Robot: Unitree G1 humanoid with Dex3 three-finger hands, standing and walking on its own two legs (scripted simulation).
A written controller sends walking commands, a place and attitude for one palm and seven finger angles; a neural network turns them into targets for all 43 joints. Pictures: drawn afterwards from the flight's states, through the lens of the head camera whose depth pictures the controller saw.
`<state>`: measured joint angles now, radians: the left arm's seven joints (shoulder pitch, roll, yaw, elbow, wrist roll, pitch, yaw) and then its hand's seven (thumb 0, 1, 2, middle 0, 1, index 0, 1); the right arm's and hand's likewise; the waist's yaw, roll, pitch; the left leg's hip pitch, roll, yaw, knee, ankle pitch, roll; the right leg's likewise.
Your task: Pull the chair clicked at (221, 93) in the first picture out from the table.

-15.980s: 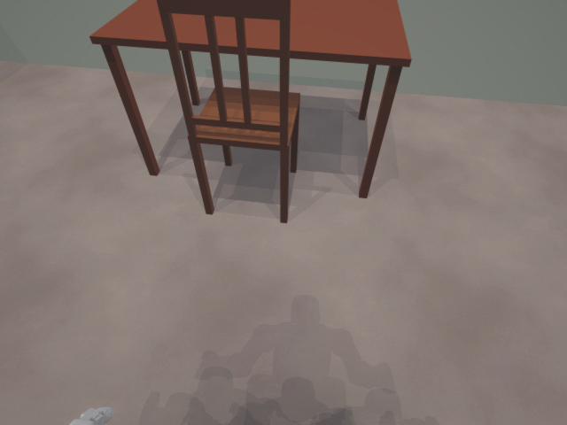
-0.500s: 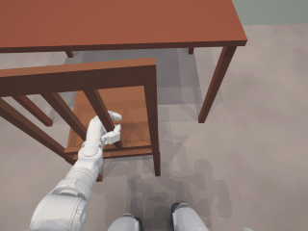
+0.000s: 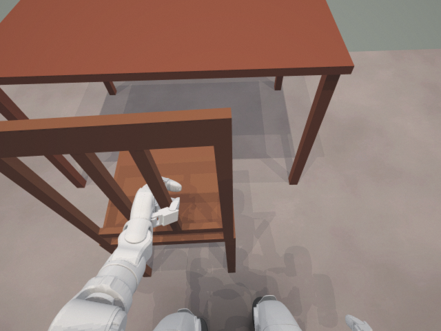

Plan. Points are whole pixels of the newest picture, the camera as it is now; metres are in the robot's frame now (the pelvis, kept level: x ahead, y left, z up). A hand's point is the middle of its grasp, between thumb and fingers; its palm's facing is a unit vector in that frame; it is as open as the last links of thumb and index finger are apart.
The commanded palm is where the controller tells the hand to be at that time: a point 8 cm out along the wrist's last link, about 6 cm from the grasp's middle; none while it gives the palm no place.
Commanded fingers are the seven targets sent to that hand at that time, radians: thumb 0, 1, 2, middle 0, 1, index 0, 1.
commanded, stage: step backward, pulling the chair out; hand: left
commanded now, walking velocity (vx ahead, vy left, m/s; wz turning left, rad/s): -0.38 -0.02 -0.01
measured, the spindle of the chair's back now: (119, 199) +0.37 +0.22 -0.03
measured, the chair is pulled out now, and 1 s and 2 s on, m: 0.21 0.23 0.34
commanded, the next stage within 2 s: none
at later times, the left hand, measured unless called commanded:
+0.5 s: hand (171, 212) +0.35 +0.11 -0.05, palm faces -0.05 -0.98 -0.21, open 5.5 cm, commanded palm +0.36 +0.16 -0.04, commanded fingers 0.00 0.90 0.90 -0.50 -1.45 -0.50 -1.45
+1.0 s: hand (166, 220) +0.33 +0.12 -0.05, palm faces -0.08 -0.98 -0.20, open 5.5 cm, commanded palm +0.34 +0.17 -0.05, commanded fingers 0.00 0.90 0.90 -0.50 -1.45 -0.50 -1.45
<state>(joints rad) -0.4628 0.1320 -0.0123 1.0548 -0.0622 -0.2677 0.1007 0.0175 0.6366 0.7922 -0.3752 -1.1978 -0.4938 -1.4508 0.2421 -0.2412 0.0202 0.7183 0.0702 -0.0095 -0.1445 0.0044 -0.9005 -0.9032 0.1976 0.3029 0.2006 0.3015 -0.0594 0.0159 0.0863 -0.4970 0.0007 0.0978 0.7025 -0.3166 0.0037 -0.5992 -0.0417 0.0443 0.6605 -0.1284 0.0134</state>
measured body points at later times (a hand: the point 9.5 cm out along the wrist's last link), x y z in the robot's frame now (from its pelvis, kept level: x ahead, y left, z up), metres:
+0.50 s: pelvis -0.01 +0.00 +0.00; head +0.06 -0.01 +0.45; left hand +0.35 +0.16 -0.04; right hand +0.07 -0.27 -0.13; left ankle +0.06 +0.12 -0.71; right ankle +0.13 -0.13 -0.71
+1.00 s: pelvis -0.04 +0.01 +0.00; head +0.04 +0.00 +0.45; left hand +0.33 +0.17 -0.03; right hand +0.03 -0.26 -0.13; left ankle -0.03 +0.14 -0.71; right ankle +0.07 -0.12 -0.71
